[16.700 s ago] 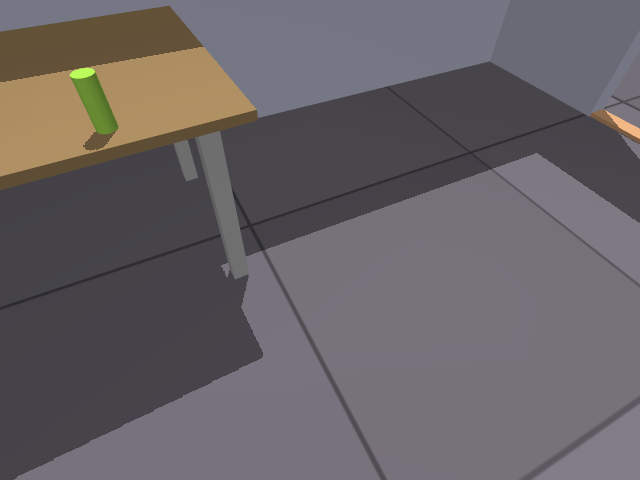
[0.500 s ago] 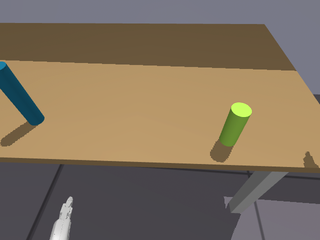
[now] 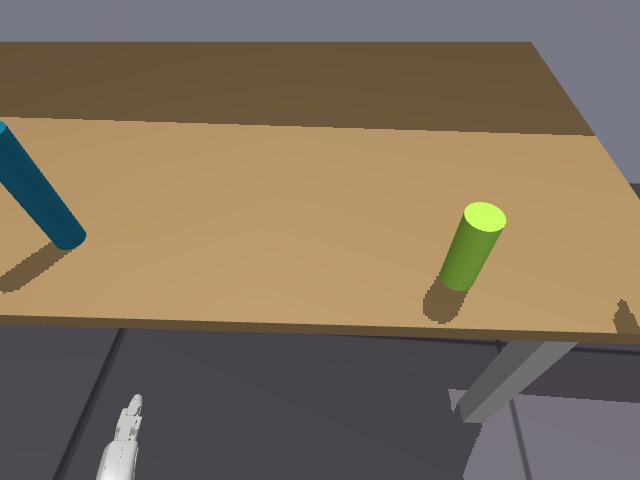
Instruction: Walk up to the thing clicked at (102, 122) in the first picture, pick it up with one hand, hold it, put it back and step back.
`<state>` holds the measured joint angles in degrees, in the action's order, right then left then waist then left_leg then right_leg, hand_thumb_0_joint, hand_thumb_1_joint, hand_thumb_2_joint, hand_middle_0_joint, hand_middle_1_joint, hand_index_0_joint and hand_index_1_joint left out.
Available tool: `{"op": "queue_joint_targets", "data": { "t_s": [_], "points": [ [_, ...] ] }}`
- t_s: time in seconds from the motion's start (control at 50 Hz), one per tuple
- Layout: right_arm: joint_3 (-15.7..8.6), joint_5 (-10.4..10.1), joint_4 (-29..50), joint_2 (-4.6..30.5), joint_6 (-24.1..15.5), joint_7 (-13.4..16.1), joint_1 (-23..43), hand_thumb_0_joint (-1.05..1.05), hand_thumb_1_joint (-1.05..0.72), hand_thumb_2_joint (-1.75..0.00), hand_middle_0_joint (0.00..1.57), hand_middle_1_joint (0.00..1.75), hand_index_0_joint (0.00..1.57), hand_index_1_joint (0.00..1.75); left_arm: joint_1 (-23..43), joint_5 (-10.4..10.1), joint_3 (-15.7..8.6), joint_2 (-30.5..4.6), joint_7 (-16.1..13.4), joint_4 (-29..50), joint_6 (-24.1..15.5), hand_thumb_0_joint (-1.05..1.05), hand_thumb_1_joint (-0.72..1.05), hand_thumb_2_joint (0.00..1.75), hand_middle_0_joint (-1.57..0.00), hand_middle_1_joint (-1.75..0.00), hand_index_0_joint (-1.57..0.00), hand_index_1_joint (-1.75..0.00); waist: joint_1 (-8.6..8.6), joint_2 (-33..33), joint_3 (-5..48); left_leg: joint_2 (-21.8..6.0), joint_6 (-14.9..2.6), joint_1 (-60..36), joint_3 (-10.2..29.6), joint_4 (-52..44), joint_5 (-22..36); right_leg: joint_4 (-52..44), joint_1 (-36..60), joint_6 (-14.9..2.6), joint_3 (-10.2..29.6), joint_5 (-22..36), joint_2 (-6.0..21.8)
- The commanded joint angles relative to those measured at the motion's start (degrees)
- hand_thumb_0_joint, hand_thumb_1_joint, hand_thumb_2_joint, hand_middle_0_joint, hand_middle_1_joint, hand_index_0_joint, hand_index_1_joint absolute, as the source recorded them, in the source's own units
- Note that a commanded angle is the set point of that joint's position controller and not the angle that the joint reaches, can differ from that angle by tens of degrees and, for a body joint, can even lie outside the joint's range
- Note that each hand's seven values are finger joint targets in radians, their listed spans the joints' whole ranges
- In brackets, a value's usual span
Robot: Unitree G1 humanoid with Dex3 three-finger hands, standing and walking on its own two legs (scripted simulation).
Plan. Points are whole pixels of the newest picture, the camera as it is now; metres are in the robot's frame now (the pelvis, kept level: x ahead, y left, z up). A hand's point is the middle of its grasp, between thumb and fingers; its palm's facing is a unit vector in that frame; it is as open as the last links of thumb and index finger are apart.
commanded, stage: go down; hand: right
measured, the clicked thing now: (469, 249) +0.43 -0.18 +0.04
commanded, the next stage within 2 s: approach in 0.08 s
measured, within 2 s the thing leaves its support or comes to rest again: neither
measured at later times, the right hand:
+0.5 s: hand (621, 264) +0.37 -0.33 +0.10, palm faces +0.05 +1.00 +0.04, open 17.6 cm
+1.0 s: hand (496, 256) +0.42 -0.21 +0.05, palm faces +0.06 +1.00 +0.02, open 17.7 cm
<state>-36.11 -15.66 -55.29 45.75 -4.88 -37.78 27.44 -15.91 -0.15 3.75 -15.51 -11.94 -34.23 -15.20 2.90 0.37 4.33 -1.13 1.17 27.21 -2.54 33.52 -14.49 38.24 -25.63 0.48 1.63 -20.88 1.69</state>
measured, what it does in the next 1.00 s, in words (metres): stands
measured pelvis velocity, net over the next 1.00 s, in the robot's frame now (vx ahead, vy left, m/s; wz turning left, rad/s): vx -0.01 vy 0.00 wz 0.03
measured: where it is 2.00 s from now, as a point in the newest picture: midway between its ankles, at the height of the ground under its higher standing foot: outside the picture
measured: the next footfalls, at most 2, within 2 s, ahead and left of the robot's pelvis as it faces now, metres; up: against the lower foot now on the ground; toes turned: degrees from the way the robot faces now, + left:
none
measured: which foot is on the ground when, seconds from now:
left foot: down 0.00-1.00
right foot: down 0.00-1.00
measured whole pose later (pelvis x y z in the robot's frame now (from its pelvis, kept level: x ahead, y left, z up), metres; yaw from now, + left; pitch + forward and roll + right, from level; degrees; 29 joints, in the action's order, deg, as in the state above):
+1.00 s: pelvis -0.01 +0.00 -0.03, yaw +2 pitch +13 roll +2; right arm -22.3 -9.5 -51.6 22.7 -17.5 -14.1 32.3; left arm -18.8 1.3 -1.0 -13.5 -4.4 -20.5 -8.7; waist 5.7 0.0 6.2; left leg -0.8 1.4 40.8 -0.8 47.5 -19.3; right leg 51.6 -38.1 0.3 0.3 -26.2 2.1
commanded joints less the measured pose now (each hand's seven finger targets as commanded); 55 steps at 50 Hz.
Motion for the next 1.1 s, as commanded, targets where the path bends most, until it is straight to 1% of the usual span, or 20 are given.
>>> {"op": "queue_joint_targets", "data": {
  "t_s": [0.0,0.02,0.2,0.26,0.32,0.4,0.52,0.58,0.64,0.7,0.76,0.8,0.84,0.86,0.88,0.9,0.94,0.98,1.0,1.08],
  "points": [
    [-5.0,-2.1,15.5,25.8,-5.4,0.3,22.5,0.00,0.58,-0.06,0.05,0.05,0.05,0.05,7.3,-0.1,-2.1,-7.1,-1.4,7.4,-3.2,0.00,-0.56,0.06,-0.05,-0.05,-0.04,-0.05,-1.39,9.8,16.7,1.0,-2.24,-9.8,0.6,-1.7,11.5,-4.8,4.7,-0.71,0.3,18.1,-1.3],
    [-5.4,-2.1,19.9,27.1,-5.8,0.3,24.5,0.00,0.58,-0.06,0.05,0.05,0.05,0.05,7.3,-0.1,-2.5,-7.5,-1.6,6.2,-3.1,0.00,-0.55,0.06,-0.05,-0.05,-0.05,-0.05,-2.28,13.7,19.6,1.0,-2.55,-9.7,0.8,-1.4,10.7,-5.1,7.0,-0.38,0.3,18.0,-1.1],
    [-3.3,-2.0,12.1,24.0,-2.5,-0.3,20.4,0.00,0.53,-0.05,0.05,0.04,0.05,0.04,2.2,0.2,-5.4,-11.1,-2.7,6.2,-2.8,0.00,-0.55,0.04,-0.06,-0.05,-0.05,-0.06,0.77,8.7,20.1,1.5,-2.25,-9.1,-0.2,-1.1,16.3,-3.5,9.6,-0.16,0.6,27.3,-0.8],
    [-0.4,-1.7,8.0,18.8,-1.7,0.0,18.5,0.00,0.55,-0.04,0.05,0.04,0.05,0.04,-0.8,0.1,-5.2,-10.6,-2.3,9.2,-2.8,0.00,-0.55,0.04,-0.05,-0.05,-0.05,-0.06,1.98,3.8,15.2,1.9,-1.83,-8.2,-0.6,-1.4,15.1,-4.2,7.3,-0.45,0.6,24.8,-0.7],
    [3.5,-1.5,5.9,13.2,-2.0,0.2,18.3,0.00,0.59,-0.05,0.04,0.05,0.05,0.05,-0.8,-0.1,-1.6,-5.9,-1.0,7.8,-2.8,0.00,-0.55,0.04,-0.06,-0.05,-0.05,-0.05,1.46,4.1,9.2,1.7,-1.75,-5.3,-0.3,-1.8,10.7,-5.0,3.1,-0.86,0.3,17.8,-0.7],
    [6.2,-1.2,5.9,9.7,-4.1,1.6,21.0,0.00,0.59,-0.05,0.04,0.05,0.05,0.05,1.2,0.5,-2.8,-7.0,-0.2,9.3,-3.2,0.00,-0.55,0.04,-0.06,-0.05,-0.05,-0.06,2.64,4.3,11.3,1.5,-1.69,-2.5,0.5,-0.5,8.8,-3.9,3.0,-0.98,0.2,14.2,-0.8],
    [3.8,-0.5,17.0,12.0,-12.5,6.4,31.1,0.00,0.61,-0.06,0.03,0.05,0.04,0.05,3.3,1.4,-6.3,-9.5,0.9,10.1,-3.6,0.00,-0.54,0.04,-0.06,-0.06,-0.06,-0.06,2.14,11.3,27.2,1.7,-1.76,1.4,0.9,6.4,12.0,3.9,7.4,0.09,0.9,23.8,-0.4],
    [4.8,-0.4,8.9,4.3,-14.4,9.9,21.0,0.00,0.58,-0.07,0.03,0.05,0.04,0.05,1.5,1.8,-5.9,-8.2,2.2,9.4,-2.5,0.00,-0.53,0.04,-0.06,-0.06,-0.06,-0.05,1.79,6.2,20.5,2.0,-1.72,3.1,0.7,8.1,10.7,5.1,-0.1,0.03,0.6,20.7,-0.7],
    [2.4,1.4,15.2,8.5,-16.8,13.7,27.8,0.00,0.60,-0.04,0.04,0.05,0.04,0.05,5.6,1.7,-5.5,-8.0,2.7,19.2,-1.7,0.00,-0.56,0.04,-0.06,-0.06,-0.06,-0.06,0.69,7.5,31.5,1.6,-1.59,-3.2,1.7,8.7,12.7,5.5,0.2,-0.04,0.0,19.1,-1.0],
    [4.8,2.5,9.8,1.4,-16.1,16.6,19.8,0.00,0.61,-0.05,0.03,0.05,0.04,0.05,-4.2,1.8,-5.9,-6.8,3.8,17.2,0.8,0.00,-0.55,0.04,-0.06,-0.06,-0.07,-0.05,0.66,7.4,26.9,2.1,-1.73,-3.6,1.1,9.6,15.0,5.9,-1.4,0.54,-0.4,23.2,-1.2],
    [5.5,3.8,22.4,2.1,-17.8,20.3,30.2,0.00,0.61,-0.05,0.03,0.05,0.04,0.05,-0.4,2.0,-8.6,-9.2,4.4,25.4,1.4,0.00,-0.56,0.04,-0.06,-0.06,-0.06,-0.06,0.72,11.4,35.1,2.4,-1.79,-3.5,1.1,10.2,16.8,7.1,4.5,1.02,-0.4,28.5,-0.6],
    [7.7,4.4,15.6,-3.7,-16.6,22.1,23.6,0.00,0.61,-0.06,0.02,0.05,0.03,0.05,-7.4,2.1,-9.1,-7.7,5.2,18.5,3.0,0.00,-0.56,0.05,-0.06,-0.06,-0.06,-0.06,1.34,8.2,23.4,2.5,-1.94,-0.1,0.7,10.0,14.5,6.4,-0.2,0.93,-0.6,25.2,-0.8],
    [12.4,4.4,12.2,-12.7,-16.5,22.5,21.6,0.00,0.61,-0.06,0.02,0.05,0.03,0.05,-1.5,1.6,-7.5,-5.0,6.2,20.7,2.9,0.00,-0.55,0.05,-0.06,-0.06,-0.06,-0.06,2.31,4.7,18.9,2.3,-1.86,2.7,0.9,10.1,11.9,6.3,-4.5,0.45,-0.5,21.1,-0.3],
    [9.3,4.9,21.1,-5.9,-17.5,23.4,27.7,0.00,0.61,-0.06,0.02,0.06,0.03,0.06,2.2,1.4,-9.6,-7.6,6.0,25.5,2.6,0.00,-0.56,0.05,-0.06,-0.06,-0.06,-0.06,1.63,6.8,25.2,2.2,-1.79,0.8,1.1,10.3,12.2,6.5,-1.6,0.44,-0.4,21.6,0.0],
    [9.4,5.9,21.3,-4.2,-17.3,23.9,29.2,0.00,0.61,-0.07,0.02,0.06,0.03,0.06,0.3,1.6,-10.0,-7.8,6.0,24.4,3.0,0.00,-0.56,0.05,-0.06,-0.06,-0.06,-0.06,1.56,8.3,26.7,2.1,-1.80,0.8,1.1,10.4,11.7,6.5,-0.4,0.25,-0.7,20.4,-0.2],
    [12.3,6.1,17.1,-9.1,-16.5,23.8,26.3,0.00,0.61,-0.06,0.02,0.06,0.03,0.06,-1.8,1.6,-7.4,-5.1,6.5,23.2,3.4,0.00,-0.56,0.05,-0.06,-0.06,-0.06,-0.06,1.62,7.3,21.8,2.2,-1.90,1.8,0.8,10.2,9.7,5.9,-2.5,0.29,-0.7,17.7,-0.3],
    [14.2,5.8,11.2,-14.3,-15.7,24.2,22.4,0.00,0.61,-0.06,0.02,0.05,0.03,0.05,-2.6,1.1,-8.1,-4.7,7.0,23.2,3.7,0.00,-0.54,0.04,-0.06,-0.06,-0.06,-0.05,3.32,1.5,16.7,2.2,-1.56,3.1,0.5,10.0,7.1,5.3,-6.3,-0.29,-0.3,13.0,-0.2],
    [11.7,5.6,17.7,-9.1,-16.0,24.9,26.8,0.00,0.60,-0.06,0.03,0.05,0.04,0.05,-0.7,0.8,-12.3,-9.4,6.9,27.7,3.6,0.00,-0.55,0.04,-0.06,-0.06,-0.06,-0.05,3.11,2.6,24.2,2.2,-1.29,1.0,0.5,10.0,7.7,5.1,-2.4,-0.52,-0.5,12.6,-0.2],
    [12.5,5.5,18.9,-10.0,-15.6,25.2,26.6,0.00,0.61,-0.06,0.02,0.05,0.03,0.06,-3.7,0.7,-12.9,-10.0,6.9,28.4,4.0,0.00,-0.54,0.04,-0.06,-0.06,-0.06,-0.05,3.74,2.3,24.6,2.1,-1.15,0.4,0.7,9.6,7.7,4.9,-1.5,-0.75,-0.8,11.4,-0.4],
    [13.3,5.2,18.2,-13.4,-15.2,26.8,26.3,0.00,0.61,-0.06,0.02,0.06,0.03,0.06,-7.5,0.1,-9.4,-4.6,8.3,26.1,4.8,0.00,-0.54,0.04,-0.05,-0.06,-0.06,-0.05,2.54,1.0,19.9,1.7,-1.03,1.4,1.4,9.5,5.7,5.2,-4.9,-1.03,-1.4,8.8,-0.9]
  ]
}}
